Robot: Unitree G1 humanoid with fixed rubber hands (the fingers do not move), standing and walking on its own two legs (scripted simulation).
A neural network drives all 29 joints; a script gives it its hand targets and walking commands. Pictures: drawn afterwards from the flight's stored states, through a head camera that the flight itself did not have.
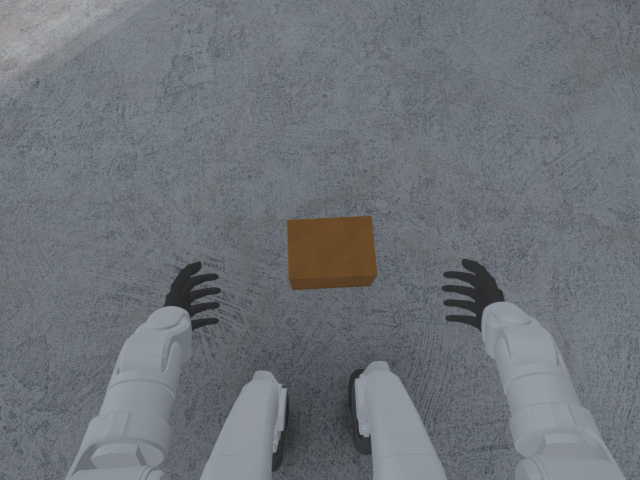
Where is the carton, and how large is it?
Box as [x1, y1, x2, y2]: [287, 216, 377, 289]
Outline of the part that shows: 371,216 287,220 289,280 292,289 370,285 377,274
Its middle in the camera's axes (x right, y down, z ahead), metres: +0.02 +0.04 +1.07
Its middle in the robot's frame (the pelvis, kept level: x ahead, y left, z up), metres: +0.53 -0.03 -0.62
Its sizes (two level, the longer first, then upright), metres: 0.226 0.162 0.146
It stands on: the floor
